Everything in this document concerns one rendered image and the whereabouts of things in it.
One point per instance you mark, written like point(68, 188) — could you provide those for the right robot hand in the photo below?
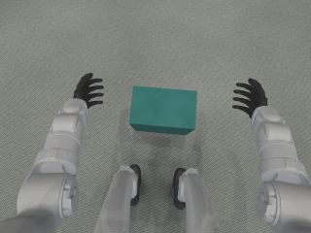
point(257, 97)

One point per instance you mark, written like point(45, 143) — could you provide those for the left robot hand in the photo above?
point(83, 89)

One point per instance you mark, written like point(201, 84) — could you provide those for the robot left upper arm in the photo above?
point(46, 199)

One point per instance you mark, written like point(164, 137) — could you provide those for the right robot thigh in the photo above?
point(200, 213)

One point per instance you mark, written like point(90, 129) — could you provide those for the left robot foot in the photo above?
point(137, 171)

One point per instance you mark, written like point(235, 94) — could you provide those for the robot right upper arm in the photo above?
point(285, 207)

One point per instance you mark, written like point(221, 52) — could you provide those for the carton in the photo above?
point(163, 110)

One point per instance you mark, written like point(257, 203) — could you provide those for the right robot forearm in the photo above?
point(277, 153)

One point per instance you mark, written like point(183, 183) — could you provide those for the left robot forearm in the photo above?
point(61, 149)

